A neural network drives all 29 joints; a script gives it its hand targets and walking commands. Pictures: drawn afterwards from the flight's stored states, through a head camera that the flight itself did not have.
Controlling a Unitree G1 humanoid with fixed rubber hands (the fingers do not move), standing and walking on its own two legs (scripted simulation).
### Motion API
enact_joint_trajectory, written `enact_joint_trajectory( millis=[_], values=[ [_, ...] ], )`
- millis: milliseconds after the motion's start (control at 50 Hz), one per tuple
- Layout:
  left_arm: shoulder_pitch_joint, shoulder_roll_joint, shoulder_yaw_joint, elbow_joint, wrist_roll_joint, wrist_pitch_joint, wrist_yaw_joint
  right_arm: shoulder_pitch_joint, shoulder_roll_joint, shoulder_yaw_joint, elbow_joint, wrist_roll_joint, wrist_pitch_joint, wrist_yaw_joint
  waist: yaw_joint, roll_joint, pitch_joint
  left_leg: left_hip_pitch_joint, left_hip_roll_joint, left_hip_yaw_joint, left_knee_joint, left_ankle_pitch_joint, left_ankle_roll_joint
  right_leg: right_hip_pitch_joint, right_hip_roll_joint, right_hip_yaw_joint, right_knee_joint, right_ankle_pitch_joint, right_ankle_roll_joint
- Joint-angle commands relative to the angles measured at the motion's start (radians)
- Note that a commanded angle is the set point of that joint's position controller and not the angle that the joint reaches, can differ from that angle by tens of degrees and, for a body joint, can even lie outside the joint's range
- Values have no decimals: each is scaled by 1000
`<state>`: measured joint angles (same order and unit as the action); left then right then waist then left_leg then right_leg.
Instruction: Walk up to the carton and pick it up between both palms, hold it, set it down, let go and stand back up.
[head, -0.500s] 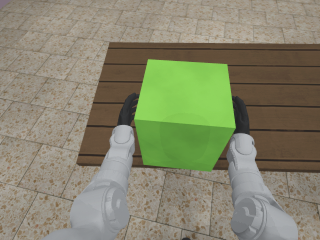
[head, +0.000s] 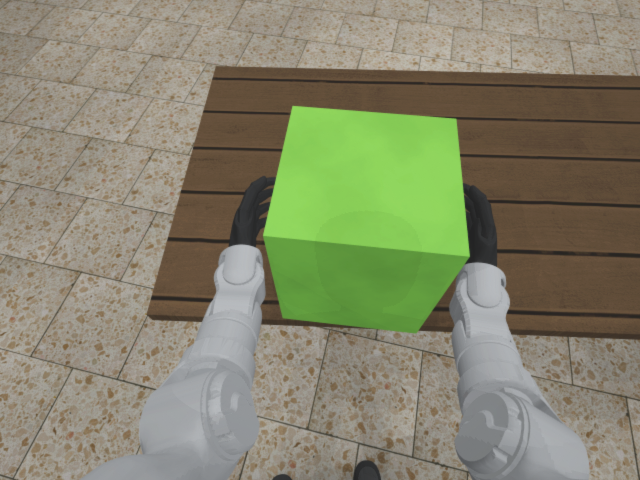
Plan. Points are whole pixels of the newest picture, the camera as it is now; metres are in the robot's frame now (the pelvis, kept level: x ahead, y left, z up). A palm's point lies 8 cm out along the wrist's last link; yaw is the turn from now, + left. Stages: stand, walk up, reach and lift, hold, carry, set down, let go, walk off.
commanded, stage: set down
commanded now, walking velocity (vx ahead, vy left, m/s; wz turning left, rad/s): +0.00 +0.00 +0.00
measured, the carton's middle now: (359, 229) +0.43 -0.06 -0.02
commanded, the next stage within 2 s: none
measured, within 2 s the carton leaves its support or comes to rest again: neither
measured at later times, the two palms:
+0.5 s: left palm (247, 238) +0.42 +0.10 +0.00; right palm (478, 252) +0.37 -0.20 +0.01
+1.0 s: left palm (215, 229) +0.43 +0.14 +0.01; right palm (524, 245) +0.37 -0.26 +0.02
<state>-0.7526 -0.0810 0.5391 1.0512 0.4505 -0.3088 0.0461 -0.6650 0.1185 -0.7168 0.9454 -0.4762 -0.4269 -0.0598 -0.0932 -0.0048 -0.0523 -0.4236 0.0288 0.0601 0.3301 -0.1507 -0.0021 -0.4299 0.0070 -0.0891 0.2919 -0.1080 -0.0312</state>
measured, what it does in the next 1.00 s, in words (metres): stands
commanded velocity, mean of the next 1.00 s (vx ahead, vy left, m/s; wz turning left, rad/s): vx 0.00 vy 0.00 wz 0.00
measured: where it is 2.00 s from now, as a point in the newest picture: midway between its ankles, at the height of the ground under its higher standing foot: outside the picture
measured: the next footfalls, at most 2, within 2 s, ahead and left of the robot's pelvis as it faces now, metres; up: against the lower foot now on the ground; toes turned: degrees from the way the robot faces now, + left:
none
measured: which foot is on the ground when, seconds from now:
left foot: down 0.00-1.00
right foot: down 0.00-1.00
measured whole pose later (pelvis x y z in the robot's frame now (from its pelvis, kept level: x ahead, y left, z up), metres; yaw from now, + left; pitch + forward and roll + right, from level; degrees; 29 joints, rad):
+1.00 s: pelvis -0.02 +0.00 -0.03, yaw -3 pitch +23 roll -1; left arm -0.91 0.21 -0.06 1.39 -0.23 -0.37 0.09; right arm -0.84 -0.29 0.04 1.34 0.37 -0.37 -0.05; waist -0.06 0.03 -0.26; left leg -0.80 0.06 0.05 0.68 -0.29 0.00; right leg -0.81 0.03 -0.05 0.60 -0.20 -0.03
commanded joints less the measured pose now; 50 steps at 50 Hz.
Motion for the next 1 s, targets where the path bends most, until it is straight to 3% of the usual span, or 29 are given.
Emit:
enact_joint_trajectory(
  millis=[0, 200, 220, 260, 340, 380, 420, 460, 540, 620, 660, 720, 820, 880, 980],
  values=[
    [-424, -407, -212, 7, 65, -13, -74, -399, 428, 286, 74, -101, -3, 131, -5, 12, -486, 150, 1, 4, -18, 115, -10, 319, -18, -8, 51, 347, 48],
    [-411, -394, -206, -1, 74, -8, -71, -383, 407, 263, 69, -114, 5, 140, -3, 21, -475, 186, 4, 6, -12, 112, -15, 278, -15, -15, 43, 297, 45],
    [-345, -376, -193, 4, 71, -9, -67, -336, 385, 300, 46, -97, -2, 137, 19, 6, -489, 174, -7, 16, -3, 135, -3, 312, -19, 1, 56, 336, 53],
    [-348, -334, -192, -10, 58, -16, -60, -332, 340, 306, 62, -73, -7, 124, 14, 10, -492, 148, -7, 16, -7, 148, -6, 341, -17, 4, 73, 387, 56],
    [-352, -200, -157, -4, 40, -34, -26, -326, 212, 286, 84, -30, -16, 90, 25, 12, -482, 139, -7, 20, 7, 143, -10, 322, -12, 15, 79, 370, 56],
    [-355, -50, -132, -9, 8, -36, 7, -300, 65, 260, 107, 23, -11, 56, 28, 13, -470, 119, -8, 24, 12, 129, -4, 321, -11, 31, 82, 351, 53],
    [-371, 95, -180, -6, -95, -39, 53, -314, -83, 324, 119, 162, -12, 6, 32, 23, -506, 77, -9, 21, 36, 133, -6, 322, -6, 61, 110, 380, 48],
    [-423, 138, -237, 20, -208, -48, 84, -366, -135, 420, 148, 312, -8, -27, 36, 39, -572, 44, -10, 12, 79, 134, -11, 287, 5, 77, 139, 379, 40],
    [-493, 217, -312, 104, -339, -104, 110, -457, -237, 548, 175, 485, -23, -53, 54, 59, -769, 18, -11, 1, 178, 230, -38, 255, 17, 84, 216, 474, 35],
    [-505, 272, -377, 218, -432, -141, 102, -495, -344, 615, 244, 603, -42, -60, 39, 51, -843, 48, -6, -17, 260, 324, -65, 179, 34, 70, 262, 515, 33],
    [-509, 281, -410, 247, -468, -146, 95, -517, -403, 631, 261, 639, -58, -57, 23, 47, -873, 96, -2, -29, 299, 399, -80, 116, 47, 58, 274, 537, 29],
    [-532, 302, -460, 294, -524, -156, 75, -536, -456, 648, 304, 678, -70, -53, 4, 39, -872, 65, -10, -31, 336, 389, -83, 71, 48, 59, 296, 529, 34],
    [-576, 348, -537, 262, -604, -152, 54, -557, -528, 682, 317, 754, -60, -26, -21, 58, -892, 98, -10, -50, 369, 411, -93, -24, 57, 47, 313, 496, 37],
    [-601, 372, -579, 214, -648, -127, 40, -569, -551, 733, 296, 815, -23, -2, -7, 71, -868, 91, -15, -50, 371, 379, -89, -65, 59, 49, 305, 414, 37],
    [-674, 408, -644, 65, -740, -58, 35, -636, -601, 779, 121, 894, 68, 44, 16, 62, -951, 86, -23, -46, 347, 270, -61, -87, 58, 54, 300, 283, 48]
  ],
)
